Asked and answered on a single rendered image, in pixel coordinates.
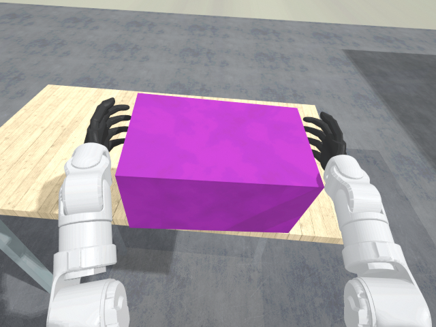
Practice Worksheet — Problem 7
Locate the robot left upper arm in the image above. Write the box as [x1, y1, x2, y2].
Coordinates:
[48, 279, 129, 327]

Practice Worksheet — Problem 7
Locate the right robot forearm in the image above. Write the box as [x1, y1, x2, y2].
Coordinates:
[324, 155, 432, 327]

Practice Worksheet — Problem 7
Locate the robot right upper arm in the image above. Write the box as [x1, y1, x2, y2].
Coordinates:
[344, 277, 431, 327]

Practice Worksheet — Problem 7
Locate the table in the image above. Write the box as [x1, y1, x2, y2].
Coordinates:
[0, 84, 343, 294]

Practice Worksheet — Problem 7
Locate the left robot forearm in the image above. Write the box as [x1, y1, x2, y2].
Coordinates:
[46, 142, 116, 327]

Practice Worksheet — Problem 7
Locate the carton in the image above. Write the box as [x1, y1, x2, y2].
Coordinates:
[115, 93, 324, 233]

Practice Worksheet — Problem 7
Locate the robot right hand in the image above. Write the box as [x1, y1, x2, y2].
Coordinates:
[303, 112, 347, 170]

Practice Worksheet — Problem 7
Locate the robot left hand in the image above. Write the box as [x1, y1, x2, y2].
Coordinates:
[84, 97, 131, 152]

